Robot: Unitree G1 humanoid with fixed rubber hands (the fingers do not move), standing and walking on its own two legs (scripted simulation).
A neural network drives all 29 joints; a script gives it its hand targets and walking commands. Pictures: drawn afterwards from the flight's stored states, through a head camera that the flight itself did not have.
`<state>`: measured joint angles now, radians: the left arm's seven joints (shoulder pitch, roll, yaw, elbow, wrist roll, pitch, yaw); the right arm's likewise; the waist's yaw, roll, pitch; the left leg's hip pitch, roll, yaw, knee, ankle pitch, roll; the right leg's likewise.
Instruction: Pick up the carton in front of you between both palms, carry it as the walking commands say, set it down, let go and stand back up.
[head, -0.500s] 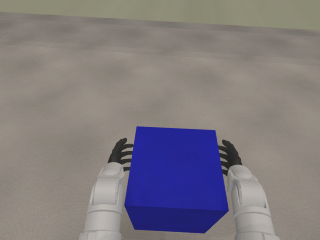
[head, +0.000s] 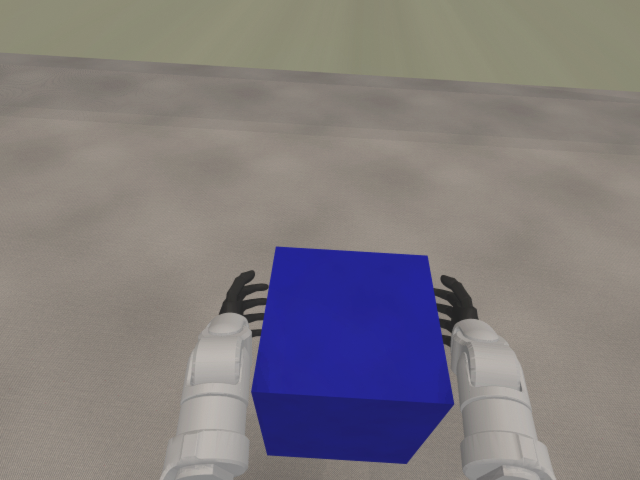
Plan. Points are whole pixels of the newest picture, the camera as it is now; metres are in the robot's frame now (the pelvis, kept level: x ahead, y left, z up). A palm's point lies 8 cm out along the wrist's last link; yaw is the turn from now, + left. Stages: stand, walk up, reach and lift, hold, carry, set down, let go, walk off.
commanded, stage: set down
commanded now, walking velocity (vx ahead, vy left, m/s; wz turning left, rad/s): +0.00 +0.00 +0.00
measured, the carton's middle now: (343, 359) +0.29 +0.00 -0.04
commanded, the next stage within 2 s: none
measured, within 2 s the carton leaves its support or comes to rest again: neither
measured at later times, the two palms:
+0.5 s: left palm (246, 368) +0.33 +0.16 -0.15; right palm (420, 364) +0.35 -0.14 -0.13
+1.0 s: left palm (251, 377) +0.39 +0.17 -0.29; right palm (396, 377) +0.40 -0.13 -0.27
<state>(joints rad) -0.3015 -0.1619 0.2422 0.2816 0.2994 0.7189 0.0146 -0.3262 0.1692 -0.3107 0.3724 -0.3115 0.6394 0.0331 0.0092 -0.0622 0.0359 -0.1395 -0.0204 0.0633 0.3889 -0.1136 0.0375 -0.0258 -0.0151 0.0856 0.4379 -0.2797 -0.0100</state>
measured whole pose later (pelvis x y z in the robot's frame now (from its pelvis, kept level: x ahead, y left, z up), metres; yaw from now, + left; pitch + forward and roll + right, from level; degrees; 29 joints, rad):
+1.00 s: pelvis -0.05 -0.03 -0.20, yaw -1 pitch +42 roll -4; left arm -0.85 0.03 0.41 0.67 0.25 0.23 -0.04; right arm -0.80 0.16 -0.48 0.60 -0.19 0.19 -0.12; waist 0.03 -0.07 -0.17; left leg -1.80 0.02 -0.06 1.42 -0.35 -0.01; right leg -1.66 0.08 0.00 1.51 -0.58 0.01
